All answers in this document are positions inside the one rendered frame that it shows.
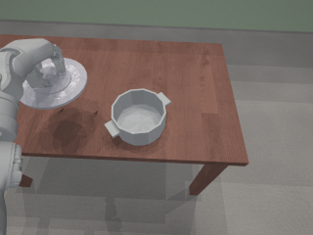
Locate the knob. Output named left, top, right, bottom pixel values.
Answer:
left=40, top=66, right=60, bottom=83

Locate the pot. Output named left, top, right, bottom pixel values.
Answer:
left=105, top=88, right=171, bottom=146

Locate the robot left upper arm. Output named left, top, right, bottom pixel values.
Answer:
left=0, top=141, right=23, bottom=235

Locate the table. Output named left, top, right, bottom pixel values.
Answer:
left=0, top=34, right=249, bottom=196

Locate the lid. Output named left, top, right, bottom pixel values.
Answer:
left=20, top=58, right=88, bottom=110

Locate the robot left hand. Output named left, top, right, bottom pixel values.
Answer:
left=5, top=38, right=66, bottom=88

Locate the left robot forearm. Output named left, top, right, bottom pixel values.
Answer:
left=0, top=46, right=34, bottom=142

